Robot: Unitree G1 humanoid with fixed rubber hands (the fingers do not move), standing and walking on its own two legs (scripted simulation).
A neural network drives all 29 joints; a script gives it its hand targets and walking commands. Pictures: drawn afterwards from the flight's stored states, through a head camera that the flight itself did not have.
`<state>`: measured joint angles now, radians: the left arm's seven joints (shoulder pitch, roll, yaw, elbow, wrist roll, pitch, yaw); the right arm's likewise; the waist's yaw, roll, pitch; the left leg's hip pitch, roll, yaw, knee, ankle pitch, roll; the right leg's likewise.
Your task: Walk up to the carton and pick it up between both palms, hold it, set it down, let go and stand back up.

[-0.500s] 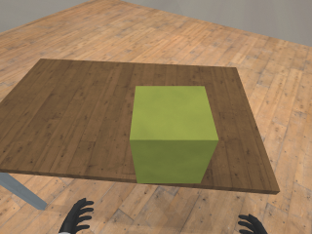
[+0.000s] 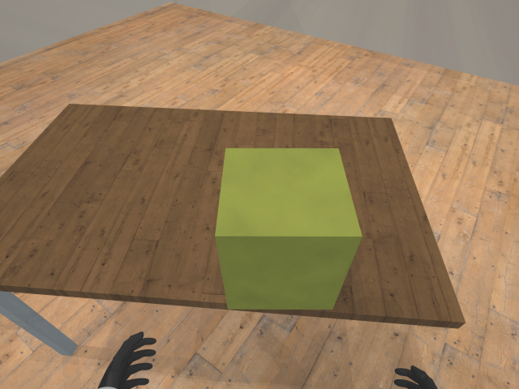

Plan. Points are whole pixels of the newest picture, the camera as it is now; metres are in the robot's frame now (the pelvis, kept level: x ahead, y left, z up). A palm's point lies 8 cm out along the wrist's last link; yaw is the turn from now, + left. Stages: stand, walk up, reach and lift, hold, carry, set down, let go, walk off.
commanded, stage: let go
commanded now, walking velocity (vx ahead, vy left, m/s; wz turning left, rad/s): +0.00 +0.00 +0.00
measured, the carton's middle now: (281, 231) +0.42 +0.01 -0.02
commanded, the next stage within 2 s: stand in 0.12 s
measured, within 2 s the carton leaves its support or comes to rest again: neither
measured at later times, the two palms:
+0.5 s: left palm out of the picture +0.09 +0.29 -0.10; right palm out of the picture +0.10 -0.24 -0.11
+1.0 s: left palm out of the picture +0.05 +0.30 -0.11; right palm out of the picture +0.07 -0.24 -0.12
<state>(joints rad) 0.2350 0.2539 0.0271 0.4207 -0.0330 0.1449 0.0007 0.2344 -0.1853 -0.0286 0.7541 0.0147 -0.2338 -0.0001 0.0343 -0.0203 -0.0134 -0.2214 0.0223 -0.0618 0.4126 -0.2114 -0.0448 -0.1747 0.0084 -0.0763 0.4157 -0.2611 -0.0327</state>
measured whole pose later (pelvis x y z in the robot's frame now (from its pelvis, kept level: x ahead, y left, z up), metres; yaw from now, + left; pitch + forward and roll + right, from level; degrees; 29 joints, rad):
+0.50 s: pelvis -0.01 +0.01 +0.00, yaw +0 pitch +0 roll -1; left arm 0.23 0.33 0.02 0.77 -0.03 -0.03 0.00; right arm 0.22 -0.22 -0.03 0.84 -0.04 -0.02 0.01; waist 0.03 -0.02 -0.01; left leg -0.23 0.02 -0.06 0.45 -0.22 -0.03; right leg -0.17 0.01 -0.08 0.42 -0.25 -0.03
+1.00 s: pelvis -0.02 +0.01 +0.00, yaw +0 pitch -1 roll -1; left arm 0.23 0.33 0.02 0.92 -0.03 -0.05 0.00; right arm 0.22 -0.22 -0.03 0.92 -0.04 -0.02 0.00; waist 0.03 -0.01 -0.01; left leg -0.23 0.02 -0.06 0.45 -0.21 -0.03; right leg -0.17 0.01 -0.08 0.42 -0.24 -0.03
